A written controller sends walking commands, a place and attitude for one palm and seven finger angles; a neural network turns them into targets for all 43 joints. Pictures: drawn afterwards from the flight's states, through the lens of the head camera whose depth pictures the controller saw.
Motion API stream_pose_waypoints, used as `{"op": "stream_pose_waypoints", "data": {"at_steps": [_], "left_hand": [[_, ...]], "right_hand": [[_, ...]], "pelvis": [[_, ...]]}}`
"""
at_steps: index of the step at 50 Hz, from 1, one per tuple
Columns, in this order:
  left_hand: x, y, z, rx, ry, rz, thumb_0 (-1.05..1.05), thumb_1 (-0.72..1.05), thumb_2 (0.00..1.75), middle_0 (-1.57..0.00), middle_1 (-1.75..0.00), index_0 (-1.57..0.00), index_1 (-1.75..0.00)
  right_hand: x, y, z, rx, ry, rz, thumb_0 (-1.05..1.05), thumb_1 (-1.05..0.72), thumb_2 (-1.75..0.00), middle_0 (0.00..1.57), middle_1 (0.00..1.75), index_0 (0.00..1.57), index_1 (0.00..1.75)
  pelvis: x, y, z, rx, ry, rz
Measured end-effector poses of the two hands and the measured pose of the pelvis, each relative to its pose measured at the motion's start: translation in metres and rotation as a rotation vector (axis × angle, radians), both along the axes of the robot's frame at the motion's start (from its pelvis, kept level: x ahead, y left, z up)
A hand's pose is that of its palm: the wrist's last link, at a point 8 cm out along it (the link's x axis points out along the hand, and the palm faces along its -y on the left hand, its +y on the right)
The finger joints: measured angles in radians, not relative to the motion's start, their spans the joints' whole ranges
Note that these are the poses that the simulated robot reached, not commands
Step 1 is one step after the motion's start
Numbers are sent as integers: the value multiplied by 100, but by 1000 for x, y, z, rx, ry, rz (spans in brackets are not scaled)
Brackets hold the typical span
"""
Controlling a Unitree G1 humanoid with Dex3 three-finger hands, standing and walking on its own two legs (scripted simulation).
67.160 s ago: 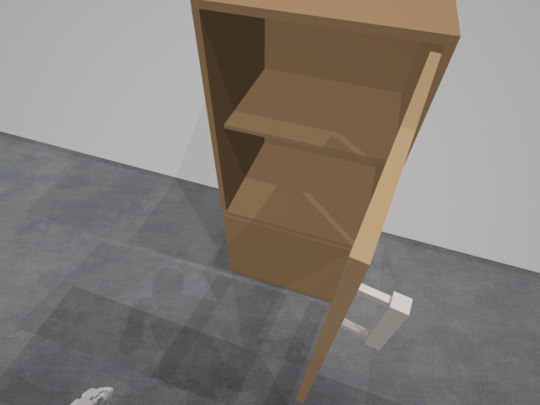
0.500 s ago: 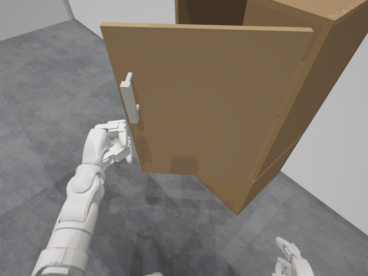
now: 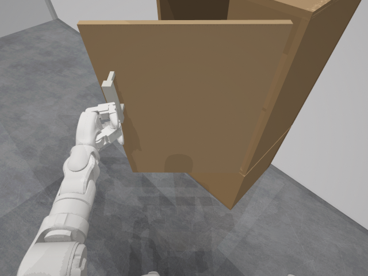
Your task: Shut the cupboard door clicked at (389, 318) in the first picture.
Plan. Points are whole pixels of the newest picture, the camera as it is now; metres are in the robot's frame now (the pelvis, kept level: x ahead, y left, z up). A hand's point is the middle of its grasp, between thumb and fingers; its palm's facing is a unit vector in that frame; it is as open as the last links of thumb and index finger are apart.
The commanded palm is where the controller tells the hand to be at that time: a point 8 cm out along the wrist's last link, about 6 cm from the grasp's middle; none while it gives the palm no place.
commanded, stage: bring the fist close to the handle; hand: left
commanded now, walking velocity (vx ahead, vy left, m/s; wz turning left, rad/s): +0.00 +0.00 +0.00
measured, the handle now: (115, 97) +0.51 +0.18 +0.10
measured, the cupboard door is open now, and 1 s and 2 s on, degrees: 44 37 26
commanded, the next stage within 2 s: push the door shut along its arc in 0.10 s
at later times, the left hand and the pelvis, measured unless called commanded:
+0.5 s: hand (122, 117) +0.44 +0.15 +0.10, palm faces -0.07 -1.00 -0.02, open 3.2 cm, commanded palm +0.43 +0.20 +0.10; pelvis -0.01 +0.00 -0.01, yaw +1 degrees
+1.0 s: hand (126, 104) +0.48 +0.15 +0.10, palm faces -0.19 -0.98 -0.02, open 3.2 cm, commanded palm +0.49 +0.18 +0.10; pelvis -0.01 +0.02 -0.02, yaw +1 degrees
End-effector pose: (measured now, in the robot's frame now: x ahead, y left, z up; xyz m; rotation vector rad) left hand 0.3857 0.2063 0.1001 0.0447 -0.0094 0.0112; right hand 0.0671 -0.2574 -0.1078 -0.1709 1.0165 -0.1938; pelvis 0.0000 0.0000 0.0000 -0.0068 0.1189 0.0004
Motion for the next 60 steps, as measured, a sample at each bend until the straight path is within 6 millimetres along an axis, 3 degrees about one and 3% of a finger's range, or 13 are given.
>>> {"op": "stream_pose_waypoints", "data": {"at_steps": [13,19,40,60], "left_hand": [[3,-3,4,-17,-5,-18,2,90,90,-130,-150,-130,-150],[17,-3,-1,-14,48,-46,2,90,90,-131,-150,-131,-150],[70,4,4,-36,38,-150,3,89,90,-130,-150,-133,-150],[112,-12,6,-28,60,-239,2,90,90,-130,-150,-132,-150]], "right_hand": [[18,-2,3,-5,-56,25,1,-91,-90,20,30,20,30],[18,1,1,-6,-51,28,1,-91,-90,20,30,20,30],[-53,-2,-10,-54,161,-61,1,-91,-90,20,30,20,30],[-83,8,-16,-84,229,-68,1,-91,-90,20,30,20,30]], "pelvis": [[-7,-4,-2,-2,7,12],[-10,-4,-4,-5,19,19],[-6,10,-13,-25,101,12],[-15,21,-26,-50,178,23]]}}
